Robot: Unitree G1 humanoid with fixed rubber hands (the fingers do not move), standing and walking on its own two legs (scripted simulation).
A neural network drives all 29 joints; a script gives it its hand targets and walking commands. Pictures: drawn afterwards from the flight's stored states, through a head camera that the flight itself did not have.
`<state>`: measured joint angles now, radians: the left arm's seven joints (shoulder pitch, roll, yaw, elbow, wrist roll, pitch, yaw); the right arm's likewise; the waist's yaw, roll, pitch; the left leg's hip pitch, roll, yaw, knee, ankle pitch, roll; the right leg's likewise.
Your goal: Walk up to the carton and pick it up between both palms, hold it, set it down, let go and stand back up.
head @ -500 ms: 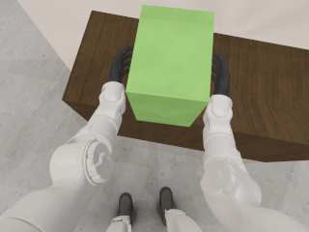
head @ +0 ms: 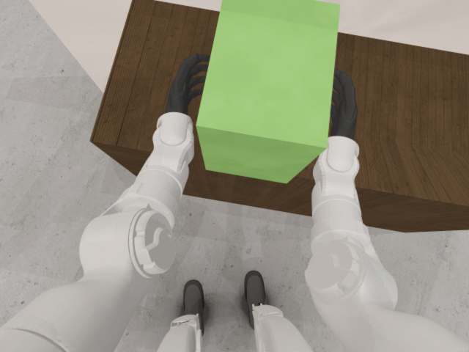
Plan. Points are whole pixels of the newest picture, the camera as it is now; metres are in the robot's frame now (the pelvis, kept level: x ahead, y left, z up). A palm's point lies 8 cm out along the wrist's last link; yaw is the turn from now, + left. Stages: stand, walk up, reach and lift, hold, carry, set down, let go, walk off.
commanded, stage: set down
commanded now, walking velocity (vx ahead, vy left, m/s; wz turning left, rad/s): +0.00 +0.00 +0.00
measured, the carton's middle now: (261, 101) +0.50 -0.10 -0.07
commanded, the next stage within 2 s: none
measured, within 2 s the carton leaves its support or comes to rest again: neither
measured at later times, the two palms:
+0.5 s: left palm (180, 109) +0.49 +0.04 -0.04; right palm (339, 128) +0.43 -0.21 -0.03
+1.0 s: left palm (177, 109) +0.49 +0.05 -0.04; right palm (343, 129) +0.43 -0.22 -0.03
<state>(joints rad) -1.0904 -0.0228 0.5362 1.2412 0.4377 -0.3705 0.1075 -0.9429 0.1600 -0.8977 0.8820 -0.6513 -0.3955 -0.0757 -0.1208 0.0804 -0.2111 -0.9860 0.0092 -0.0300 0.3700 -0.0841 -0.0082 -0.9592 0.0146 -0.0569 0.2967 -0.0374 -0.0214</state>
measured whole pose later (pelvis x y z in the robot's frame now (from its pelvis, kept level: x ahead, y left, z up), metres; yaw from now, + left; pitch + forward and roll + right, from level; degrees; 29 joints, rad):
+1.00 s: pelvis -0.01 +0.01 +0.00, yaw -3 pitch +39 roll -1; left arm -1.05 0.02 0.33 1.16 0.26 -0.35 0.12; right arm -0.96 0.01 -0.63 1.06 -0.32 -0.41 -0.10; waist -0.11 0.02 -0.17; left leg -0.98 0.01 0.02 0.38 -0.09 0.01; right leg -0.97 0.01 0.00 0.31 -0.02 0.00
